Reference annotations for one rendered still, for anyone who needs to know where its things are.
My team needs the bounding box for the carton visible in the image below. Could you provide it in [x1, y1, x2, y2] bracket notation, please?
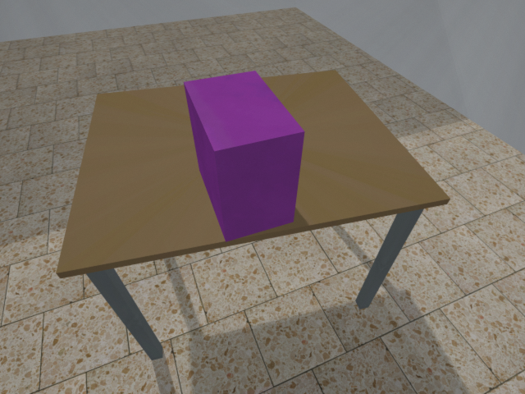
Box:
[184, 71, 304, 242]

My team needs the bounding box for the table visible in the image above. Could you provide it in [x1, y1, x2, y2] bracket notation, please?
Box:
[56, 70, 450, 360]

